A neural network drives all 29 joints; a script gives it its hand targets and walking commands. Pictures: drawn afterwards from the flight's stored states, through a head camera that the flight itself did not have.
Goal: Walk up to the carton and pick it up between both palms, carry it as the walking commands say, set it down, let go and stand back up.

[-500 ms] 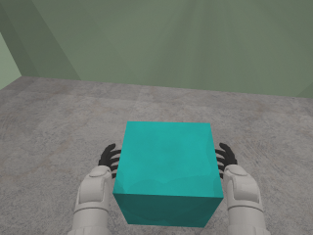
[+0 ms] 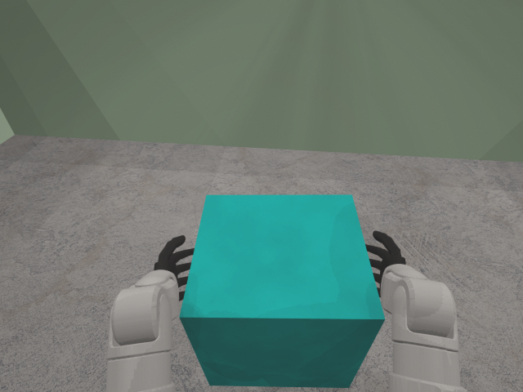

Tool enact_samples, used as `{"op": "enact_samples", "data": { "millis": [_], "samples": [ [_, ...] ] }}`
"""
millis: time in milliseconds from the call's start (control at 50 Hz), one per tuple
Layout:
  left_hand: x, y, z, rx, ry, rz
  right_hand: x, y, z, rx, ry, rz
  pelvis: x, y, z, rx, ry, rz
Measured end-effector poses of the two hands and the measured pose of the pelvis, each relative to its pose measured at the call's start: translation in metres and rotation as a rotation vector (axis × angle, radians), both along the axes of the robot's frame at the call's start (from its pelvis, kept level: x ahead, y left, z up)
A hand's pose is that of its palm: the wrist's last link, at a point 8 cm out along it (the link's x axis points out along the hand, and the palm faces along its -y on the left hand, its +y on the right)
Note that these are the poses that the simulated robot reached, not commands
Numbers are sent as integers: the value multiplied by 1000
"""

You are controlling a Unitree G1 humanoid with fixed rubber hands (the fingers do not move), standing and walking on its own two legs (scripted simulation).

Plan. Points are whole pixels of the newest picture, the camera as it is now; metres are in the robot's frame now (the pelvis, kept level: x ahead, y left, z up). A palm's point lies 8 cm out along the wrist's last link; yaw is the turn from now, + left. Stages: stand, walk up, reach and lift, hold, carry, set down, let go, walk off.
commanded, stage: carry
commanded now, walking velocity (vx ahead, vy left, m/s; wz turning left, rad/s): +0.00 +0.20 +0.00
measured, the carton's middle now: (278, 293) +0.30 -0.01 +0.03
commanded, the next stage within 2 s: none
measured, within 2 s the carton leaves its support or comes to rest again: neither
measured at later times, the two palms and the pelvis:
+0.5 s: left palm (120, 280) +0.27 +0.23 +0.09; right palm (342, 284) +0.27 -0.10 +0.09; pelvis +0.00 +0.08 +0.00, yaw -1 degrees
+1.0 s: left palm (59, 298) +0.24 +0.30 +0.08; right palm (290, 312) +0.23 -0.02 +0.09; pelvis -0.03 +0.16 +0.00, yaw -4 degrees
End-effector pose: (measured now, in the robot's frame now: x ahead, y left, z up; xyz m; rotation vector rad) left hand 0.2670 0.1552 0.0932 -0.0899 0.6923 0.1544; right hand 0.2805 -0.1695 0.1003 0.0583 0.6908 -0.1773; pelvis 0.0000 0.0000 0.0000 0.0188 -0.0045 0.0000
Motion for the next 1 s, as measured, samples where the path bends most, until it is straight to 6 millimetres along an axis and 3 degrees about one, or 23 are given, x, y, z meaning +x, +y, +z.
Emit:
{"op": "enact_samples", "data": {
  "millis": [200,380,520,640,840,920,1000],
  "samples": [
    [1,34,-7,-8,40,6,1,35,-5,5,40,-8,3,30,2,-17,32,-6],
    [8,39,-7,9,48,-31,-6,38,-14,28,48,-49,3,47,2,0,61,-33],
    [6,79,-6,-10,10,-24,-7,79,-7,12,9,-46,0,84,-1,-12,79,-25],
    [-5,104,-9,-26,24,-22,-17,104,-4,10,20,-57,-5,105,3,-36,74,-34],
    [-13,104,-9,4,25,-86,-46,105,-15,38,20,-117,-20,125,-1,-11,59,-89],
    [-18,120,-5,7,30,-87,-52,120,-12,42,24,-118,-24,141,4,-8,69,-85],
    [-23,148,-9,-8,16,-75,-52,148,-10,25,9,-106,-28,164,-1,-23,84,-69]
  ]
}}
